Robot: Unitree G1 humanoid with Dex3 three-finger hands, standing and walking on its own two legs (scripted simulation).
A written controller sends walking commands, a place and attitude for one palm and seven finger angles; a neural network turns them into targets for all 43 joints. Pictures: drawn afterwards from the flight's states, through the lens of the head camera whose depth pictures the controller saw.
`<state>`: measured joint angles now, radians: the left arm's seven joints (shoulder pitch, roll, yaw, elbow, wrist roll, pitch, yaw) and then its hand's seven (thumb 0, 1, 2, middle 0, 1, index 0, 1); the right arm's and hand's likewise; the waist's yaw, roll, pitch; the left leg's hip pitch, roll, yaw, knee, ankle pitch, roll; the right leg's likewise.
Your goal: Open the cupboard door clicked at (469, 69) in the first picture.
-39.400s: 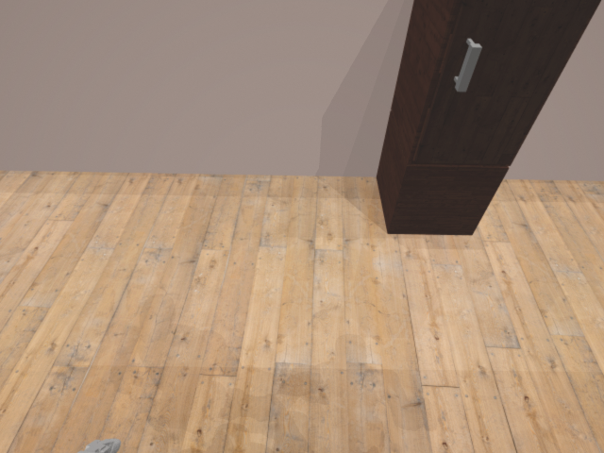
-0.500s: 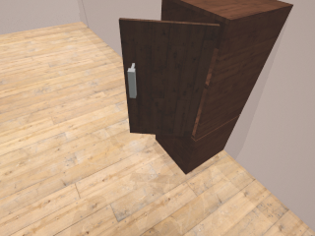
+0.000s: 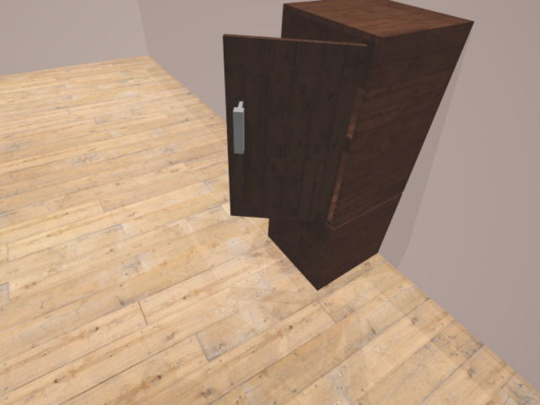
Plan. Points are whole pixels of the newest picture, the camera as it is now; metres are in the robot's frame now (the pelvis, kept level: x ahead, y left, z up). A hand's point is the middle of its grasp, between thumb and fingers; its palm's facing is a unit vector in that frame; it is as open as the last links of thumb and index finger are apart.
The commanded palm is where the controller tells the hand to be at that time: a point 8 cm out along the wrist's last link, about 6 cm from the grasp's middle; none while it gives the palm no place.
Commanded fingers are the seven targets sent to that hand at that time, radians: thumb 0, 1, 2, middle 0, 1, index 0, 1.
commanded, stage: come to a stop and stand still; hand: left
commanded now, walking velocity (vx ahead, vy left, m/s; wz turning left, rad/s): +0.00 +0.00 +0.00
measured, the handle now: (240, 127) +0.80 +0.14 +0.04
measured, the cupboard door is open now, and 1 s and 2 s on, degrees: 52 52 52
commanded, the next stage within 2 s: look again from close up in 0.66 s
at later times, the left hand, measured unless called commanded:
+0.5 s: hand out of the picture -0.08 +0.16 -0.16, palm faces +0.06 -0.98 -0.20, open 7.4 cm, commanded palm none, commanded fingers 0.00 0.90 0.90 -0.20 -0.30 -0.20 -0.30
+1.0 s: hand out of the picture -0.06 +0.17 -0.17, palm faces +0.07 -0.98 -0.16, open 7.4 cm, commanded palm none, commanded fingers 0.00 0.90 0.90 -0.20 -0.30 -0.20 -0.30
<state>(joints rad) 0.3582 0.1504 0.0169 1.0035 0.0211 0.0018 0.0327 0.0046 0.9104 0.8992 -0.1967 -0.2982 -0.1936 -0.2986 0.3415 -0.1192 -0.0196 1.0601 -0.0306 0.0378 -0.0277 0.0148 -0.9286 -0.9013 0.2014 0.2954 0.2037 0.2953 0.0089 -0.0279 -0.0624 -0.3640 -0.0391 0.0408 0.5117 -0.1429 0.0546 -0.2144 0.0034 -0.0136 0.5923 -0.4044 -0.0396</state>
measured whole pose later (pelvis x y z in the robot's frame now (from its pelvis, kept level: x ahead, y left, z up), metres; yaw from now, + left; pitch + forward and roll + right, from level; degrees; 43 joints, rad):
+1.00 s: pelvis -0.05 +0.01 +0.00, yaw +0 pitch -1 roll +2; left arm 0.34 0.14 0.01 1.08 0.02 -0.03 0.01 0.01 0.91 0.90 -0.20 -0.30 -0.19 -0.30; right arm 0.28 -0.15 -0.01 1.06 -0.01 -0.02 -0.04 0.00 -0.95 -0.90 0.20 0.30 0.20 0.30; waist 0.03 -0.04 0.02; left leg -0.25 -0.01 0.06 0.50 -0.23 0.01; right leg -0.25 -0.04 -0.03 0.57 -0.27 -0.01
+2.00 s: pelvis +0.11 -0.03 -0.01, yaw -1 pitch +0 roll +1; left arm 0.14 0.23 0.06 0.98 0.02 -0.07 -0.02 0.02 0.93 0.90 -0.20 -0.30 -0.19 -0.30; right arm 0.47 -0.11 -0.02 1.15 -0.02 -0.04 -0.01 0.00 -0.90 -0.90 0.20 0.30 0.20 0.30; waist -0.03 0.00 0.10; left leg -0.10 0.09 0.07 0.68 -0.51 -0.02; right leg -0.43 -0.09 -0.11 0.60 -0.13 -0.03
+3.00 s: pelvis +0.24 -0.05 +0.01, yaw +1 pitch -1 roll +0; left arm 0.19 0.20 0.06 1.02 0.02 0.05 0.02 0.01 0.91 0.90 -0.20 -0.30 -0.20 -0.30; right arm 0.21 -0.14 -0.03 1.00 -0.02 0.01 -0.02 0.00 -0.91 -0.90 0.20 0.29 0.20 0.29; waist 0.01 -0.07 0.06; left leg -0.25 0.00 0.09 0.54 -0.27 0.04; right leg -0.42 -0.06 -0.01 0.83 -0.37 0.01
